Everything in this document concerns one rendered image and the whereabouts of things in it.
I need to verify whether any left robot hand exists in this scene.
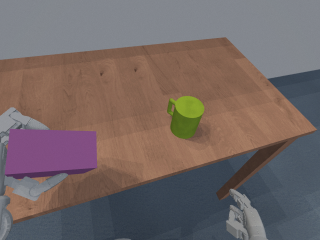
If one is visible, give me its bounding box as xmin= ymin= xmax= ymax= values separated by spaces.
xmin=0 ymin=107 xmax=68 ymax=201

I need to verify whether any sponge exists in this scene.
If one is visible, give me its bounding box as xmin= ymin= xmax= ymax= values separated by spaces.
xmin=4 ymin=129 xmax=97 ymax=179

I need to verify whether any right robot hand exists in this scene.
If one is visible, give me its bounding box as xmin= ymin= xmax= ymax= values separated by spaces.
xmin=226 ymin=189 xmax=267 ymax=240

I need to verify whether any table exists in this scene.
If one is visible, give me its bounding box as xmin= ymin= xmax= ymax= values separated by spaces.
xmin=0 ymin=37 xmax=317 ymax=224

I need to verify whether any left robot forearm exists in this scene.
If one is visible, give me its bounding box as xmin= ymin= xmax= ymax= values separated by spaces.
xmin=0 ymin=195 xmax=13 ymax=240

